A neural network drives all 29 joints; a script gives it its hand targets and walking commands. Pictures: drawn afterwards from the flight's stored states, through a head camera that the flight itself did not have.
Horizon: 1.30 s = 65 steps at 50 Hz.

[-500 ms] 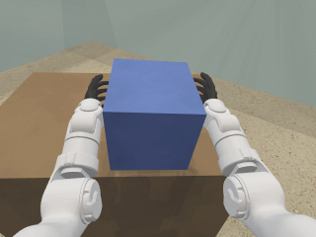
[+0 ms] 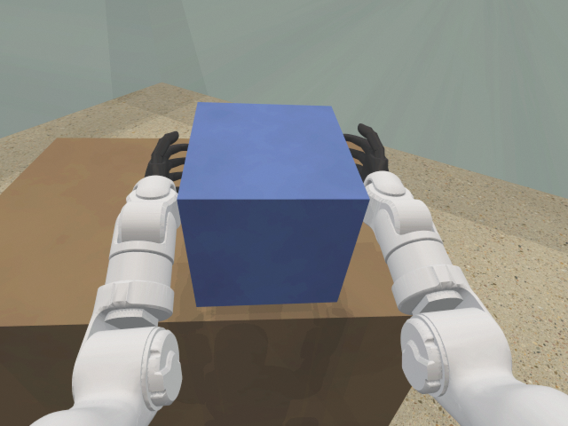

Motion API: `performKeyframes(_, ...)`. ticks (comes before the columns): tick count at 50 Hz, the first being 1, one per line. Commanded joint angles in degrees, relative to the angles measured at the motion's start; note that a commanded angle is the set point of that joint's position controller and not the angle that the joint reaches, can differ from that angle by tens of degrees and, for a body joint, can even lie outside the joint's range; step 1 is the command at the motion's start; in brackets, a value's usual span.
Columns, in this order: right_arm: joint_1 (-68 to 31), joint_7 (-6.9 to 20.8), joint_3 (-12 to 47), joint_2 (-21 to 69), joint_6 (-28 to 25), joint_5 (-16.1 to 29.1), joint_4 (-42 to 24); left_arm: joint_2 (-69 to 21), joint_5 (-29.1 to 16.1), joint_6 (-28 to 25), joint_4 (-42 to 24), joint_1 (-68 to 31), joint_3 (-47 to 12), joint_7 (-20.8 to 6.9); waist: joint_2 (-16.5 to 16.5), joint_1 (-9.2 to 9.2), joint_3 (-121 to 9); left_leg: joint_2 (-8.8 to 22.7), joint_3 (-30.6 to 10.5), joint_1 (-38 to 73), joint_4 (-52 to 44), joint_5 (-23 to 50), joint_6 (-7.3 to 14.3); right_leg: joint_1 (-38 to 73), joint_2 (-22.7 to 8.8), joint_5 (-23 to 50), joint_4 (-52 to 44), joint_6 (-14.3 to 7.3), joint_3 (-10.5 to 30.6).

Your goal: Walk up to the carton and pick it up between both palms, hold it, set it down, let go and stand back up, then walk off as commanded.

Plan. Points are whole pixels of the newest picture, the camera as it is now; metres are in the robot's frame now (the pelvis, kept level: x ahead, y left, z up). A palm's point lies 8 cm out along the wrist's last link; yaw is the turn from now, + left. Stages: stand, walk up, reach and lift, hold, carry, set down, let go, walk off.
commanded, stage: reach and lift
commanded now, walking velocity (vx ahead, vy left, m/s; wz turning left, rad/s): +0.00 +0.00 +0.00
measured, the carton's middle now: (267, 201) +0.40 +0.04 +0.16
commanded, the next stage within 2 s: hold in 0.04 s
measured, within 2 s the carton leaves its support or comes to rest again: neither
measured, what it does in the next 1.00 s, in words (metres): stands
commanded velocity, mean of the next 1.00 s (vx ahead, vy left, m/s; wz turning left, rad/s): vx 0.00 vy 0.00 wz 0.00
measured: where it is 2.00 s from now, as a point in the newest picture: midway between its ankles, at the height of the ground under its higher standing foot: outside the picture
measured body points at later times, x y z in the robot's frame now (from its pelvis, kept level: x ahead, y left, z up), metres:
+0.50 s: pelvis +0.00 +0.00 +0.00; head -0.07 +0.02 +0.45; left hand +0.38 +0.19 +0.22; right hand +0.40 -0.11 +0.23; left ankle +0.05 +0.13 -0.74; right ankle +0.02 -0.12 -0.74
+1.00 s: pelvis +0.00 +0.00 +0.00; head -0.07 +0.02 +0.44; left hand +0.38 +0.19 +0.22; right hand +0.40 -0.11 +0.23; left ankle +0.05 +0.13 -0.74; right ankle +0.02 -0.12 -0.74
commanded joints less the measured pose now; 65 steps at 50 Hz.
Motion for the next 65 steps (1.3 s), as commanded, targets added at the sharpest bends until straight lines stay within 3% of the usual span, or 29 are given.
performKeyframes(1, -46.1, 4.9, 19.5, 34.4, -1.3, 8.0, -18.5, -41.7, -9.2, -3.6, -19.4, -45.4, -24.1, -11.6, 2.2, -10.15, -27.2, -4.8, 2.4, 8.7, -7.0, 7.8, -0.7, 7.8, 1.8, 10.4, -7.7, 2.6, 0.2)
performKeyframes(18, -43.3, 4.5, 22.0, 33.4, 3.5, 11.1, -22.2, -41.8, -9.5, 0.8, -25.9, -44.0, -26.3, -11.5, 3.3, -10.36, -27.1, -4.5, 1.8, 8.1, -7.2, 7.3, -1.0, 8.0, 2.3, 10.6, -7.0, 2.2, 0.4)
performKeyframes(65, -45.2, 4.7, 22.1, 34.4, 5.1, 11.9, -22.6, -41.9, -9.9, 2.0, -26.3, -45.7, -26.1, -11.5, 3.9, -9.93, -27.1, -4.5, 1.9, 6.6, -7.2, 5.6, -0.6, 7.4, 2.0, 8.9, -6.6, 2.1, 0.7)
